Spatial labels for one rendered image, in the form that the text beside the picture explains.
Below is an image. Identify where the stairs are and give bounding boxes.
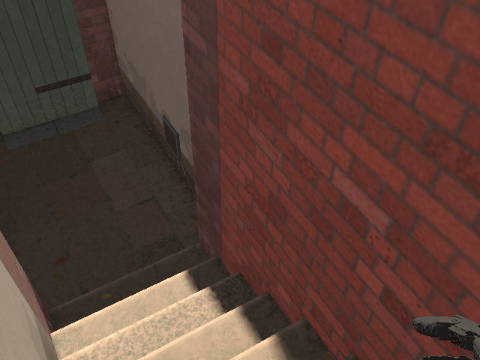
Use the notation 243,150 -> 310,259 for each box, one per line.
48,243 -> 360,360

